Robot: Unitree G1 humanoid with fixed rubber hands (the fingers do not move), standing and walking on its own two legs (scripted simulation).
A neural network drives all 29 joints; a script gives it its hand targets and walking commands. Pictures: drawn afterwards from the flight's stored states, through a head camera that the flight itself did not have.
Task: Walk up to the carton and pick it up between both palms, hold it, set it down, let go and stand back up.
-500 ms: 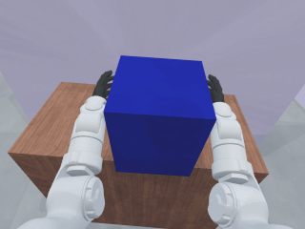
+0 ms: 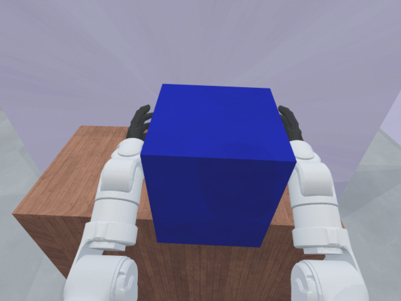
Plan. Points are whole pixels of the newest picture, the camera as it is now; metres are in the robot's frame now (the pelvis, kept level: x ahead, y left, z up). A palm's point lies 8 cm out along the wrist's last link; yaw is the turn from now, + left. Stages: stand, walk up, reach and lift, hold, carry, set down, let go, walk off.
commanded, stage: reach and lift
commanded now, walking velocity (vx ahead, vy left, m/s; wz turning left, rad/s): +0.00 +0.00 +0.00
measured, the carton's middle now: (212, 167) +0.34 -0.02 +0.15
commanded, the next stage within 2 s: hold in 1.10 s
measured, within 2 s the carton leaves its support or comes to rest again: neither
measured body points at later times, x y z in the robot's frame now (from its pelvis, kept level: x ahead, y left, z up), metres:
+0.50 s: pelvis -0.03 -0.01 -0.01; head -0.08 -0.01 +0.44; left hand +0.37 +0.16 +0.19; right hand +0.38 -0.14 +0.20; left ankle +0.03 +0.10 -0.76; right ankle +0.00 -0.10 -0.76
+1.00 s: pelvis -0.01 +0.01 +0.00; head -0.05 +0.01 +0.45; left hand +0.36 +0.16 +0.19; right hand +0.37 -0.14 +0.19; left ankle +0.03 +0.10 -0.76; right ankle +0.00 -0.10 -0.76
